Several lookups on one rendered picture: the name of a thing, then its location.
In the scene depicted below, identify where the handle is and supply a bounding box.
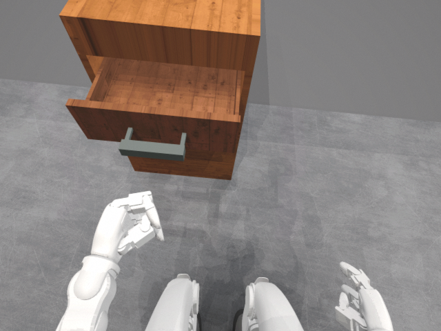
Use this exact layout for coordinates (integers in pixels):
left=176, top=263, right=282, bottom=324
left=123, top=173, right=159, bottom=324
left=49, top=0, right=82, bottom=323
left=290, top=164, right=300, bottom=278
left=119, top=128, right=187, bottom=161

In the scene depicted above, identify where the cabinet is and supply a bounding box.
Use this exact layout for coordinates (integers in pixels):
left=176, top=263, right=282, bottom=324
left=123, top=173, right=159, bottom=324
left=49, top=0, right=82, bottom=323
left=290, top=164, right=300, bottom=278
left=59, top=0, right=260, bottom=180

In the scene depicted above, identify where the robot right thigh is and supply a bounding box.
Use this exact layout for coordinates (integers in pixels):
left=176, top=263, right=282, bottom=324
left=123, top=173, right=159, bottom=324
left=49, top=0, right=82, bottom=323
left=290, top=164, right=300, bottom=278
left=245, top=282, right=304, bottom=331

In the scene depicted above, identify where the robot right shin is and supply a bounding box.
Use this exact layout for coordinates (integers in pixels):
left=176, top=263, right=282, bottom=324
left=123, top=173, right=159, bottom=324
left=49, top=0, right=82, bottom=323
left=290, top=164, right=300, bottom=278
left=242, top=277, right=269, bottom=331

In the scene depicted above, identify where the drawer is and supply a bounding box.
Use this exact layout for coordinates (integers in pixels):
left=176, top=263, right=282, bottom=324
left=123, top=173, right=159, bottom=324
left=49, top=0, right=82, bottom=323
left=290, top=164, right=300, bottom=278
left=65, top=57, right=241, bottom=153

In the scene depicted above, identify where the left robot forearm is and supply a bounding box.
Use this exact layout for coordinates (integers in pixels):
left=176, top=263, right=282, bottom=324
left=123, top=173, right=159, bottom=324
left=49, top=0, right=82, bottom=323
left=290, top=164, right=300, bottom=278
left=56, top=255, right=120, bottom=331

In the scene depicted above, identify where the robot right hand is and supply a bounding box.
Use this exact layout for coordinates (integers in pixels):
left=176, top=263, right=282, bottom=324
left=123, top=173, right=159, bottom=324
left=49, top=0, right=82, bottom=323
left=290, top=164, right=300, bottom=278
left=335, top=261, right=393, bottom=331

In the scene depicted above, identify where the robot left hand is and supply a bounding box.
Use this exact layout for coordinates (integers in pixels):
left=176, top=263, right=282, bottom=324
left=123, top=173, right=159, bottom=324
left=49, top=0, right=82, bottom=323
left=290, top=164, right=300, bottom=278
left=91, top=191, right=164, bottom=263

